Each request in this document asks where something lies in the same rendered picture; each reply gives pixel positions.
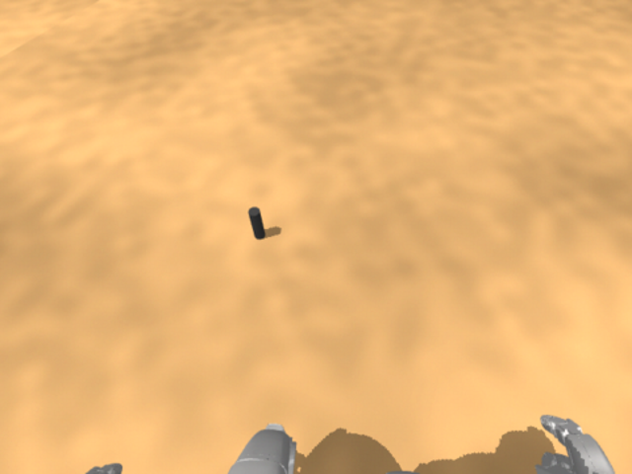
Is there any can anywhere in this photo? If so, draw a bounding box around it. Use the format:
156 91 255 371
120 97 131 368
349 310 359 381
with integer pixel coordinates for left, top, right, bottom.
248 207 266 240

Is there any right robot hand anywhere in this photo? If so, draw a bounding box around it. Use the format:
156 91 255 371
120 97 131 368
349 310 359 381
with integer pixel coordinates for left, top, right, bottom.
535 415 615 474

